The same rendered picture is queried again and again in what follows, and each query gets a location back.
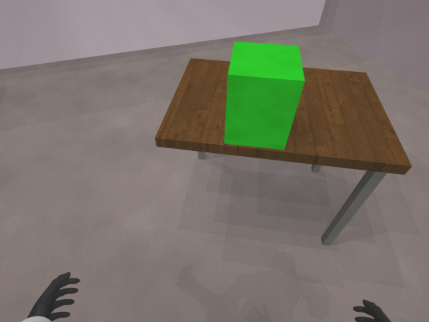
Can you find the table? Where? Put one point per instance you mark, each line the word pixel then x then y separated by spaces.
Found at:
pixel 339 122

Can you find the robot left hand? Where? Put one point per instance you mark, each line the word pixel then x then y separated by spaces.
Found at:
pixel 47 302

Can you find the carton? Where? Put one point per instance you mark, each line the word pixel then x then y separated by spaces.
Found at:
pixel 264 86

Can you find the robot right hand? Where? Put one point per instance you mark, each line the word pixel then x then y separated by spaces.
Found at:
pixel 371 309

